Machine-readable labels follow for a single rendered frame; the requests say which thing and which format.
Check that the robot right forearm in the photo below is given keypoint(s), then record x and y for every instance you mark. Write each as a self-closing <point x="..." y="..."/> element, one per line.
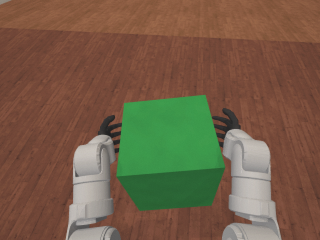
<point x="250" y="196"/>

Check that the right robot hand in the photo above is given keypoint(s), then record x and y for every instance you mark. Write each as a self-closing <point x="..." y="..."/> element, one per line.
<point x="232" y="123"/>

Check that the left robot upper arm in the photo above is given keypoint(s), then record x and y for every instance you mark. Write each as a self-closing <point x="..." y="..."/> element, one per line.
<point x="96" y="233"/>

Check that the left robot hand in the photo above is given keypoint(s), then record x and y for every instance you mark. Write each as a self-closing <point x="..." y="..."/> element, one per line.
<point x="106" y="130"/>

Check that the carton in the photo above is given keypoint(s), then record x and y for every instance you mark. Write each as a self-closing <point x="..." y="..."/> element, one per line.
<point x="169" y="154"/>

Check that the robot left forearm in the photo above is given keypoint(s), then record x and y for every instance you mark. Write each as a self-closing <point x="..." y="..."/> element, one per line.
<point x="92" y="200"/>

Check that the right robot upper arm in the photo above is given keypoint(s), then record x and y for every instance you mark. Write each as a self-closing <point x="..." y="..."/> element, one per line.
<point x="243" y="231"/>

